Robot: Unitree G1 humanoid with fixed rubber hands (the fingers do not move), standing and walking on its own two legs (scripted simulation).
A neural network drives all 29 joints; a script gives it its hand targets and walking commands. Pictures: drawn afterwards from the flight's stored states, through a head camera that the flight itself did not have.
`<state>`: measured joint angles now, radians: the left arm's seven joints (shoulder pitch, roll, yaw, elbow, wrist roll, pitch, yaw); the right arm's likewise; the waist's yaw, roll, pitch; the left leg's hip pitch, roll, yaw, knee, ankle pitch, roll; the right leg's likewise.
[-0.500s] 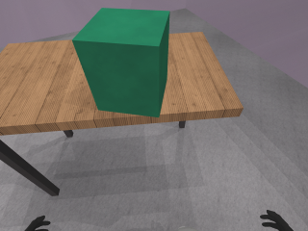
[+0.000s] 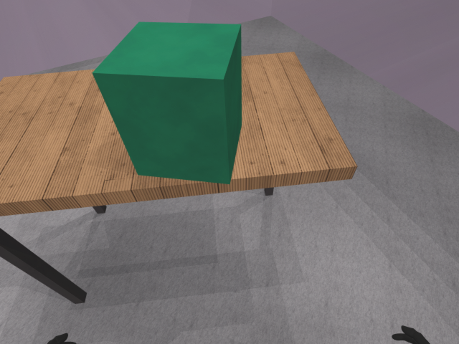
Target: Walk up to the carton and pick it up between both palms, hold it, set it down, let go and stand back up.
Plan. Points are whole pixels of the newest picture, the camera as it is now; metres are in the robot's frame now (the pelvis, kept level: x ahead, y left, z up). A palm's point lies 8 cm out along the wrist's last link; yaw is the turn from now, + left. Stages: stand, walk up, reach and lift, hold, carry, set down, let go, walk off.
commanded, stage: walk up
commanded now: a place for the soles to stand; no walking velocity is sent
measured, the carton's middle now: (185, 105) +0.54 +0.10 +0.13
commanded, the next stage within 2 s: none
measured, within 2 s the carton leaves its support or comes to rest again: neither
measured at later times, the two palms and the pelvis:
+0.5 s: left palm out of the picture +0.11 +0.40 -0.09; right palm (380, 329) +0.16 -0.24 -0.07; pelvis +0.06 +0.08 +0.00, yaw +0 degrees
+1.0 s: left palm out of the picture +0.15 +0.39 -0.08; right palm (381, 309) +0.19 -0.25 -0.06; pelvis +0.10 +0.06 +0.01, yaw -1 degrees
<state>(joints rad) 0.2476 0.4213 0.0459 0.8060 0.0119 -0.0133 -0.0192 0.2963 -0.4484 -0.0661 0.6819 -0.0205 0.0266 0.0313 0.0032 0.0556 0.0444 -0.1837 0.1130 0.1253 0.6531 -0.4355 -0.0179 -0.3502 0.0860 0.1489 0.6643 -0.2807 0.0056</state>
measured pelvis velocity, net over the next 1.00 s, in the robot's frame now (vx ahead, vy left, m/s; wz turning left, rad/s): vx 0.10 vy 0.06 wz -0.01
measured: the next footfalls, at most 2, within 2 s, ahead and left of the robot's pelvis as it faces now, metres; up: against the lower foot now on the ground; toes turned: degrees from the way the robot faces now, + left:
left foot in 0.40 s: +0.13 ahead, +0.18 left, +0.00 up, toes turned +2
right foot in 1.06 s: +0.21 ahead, -0.11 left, +0.00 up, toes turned +7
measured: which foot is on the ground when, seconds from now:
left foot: down 0.00-0.02, up 0.04-0.38, down 0.40-1.00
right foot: down 0.00-0.42, up 0.44-1.00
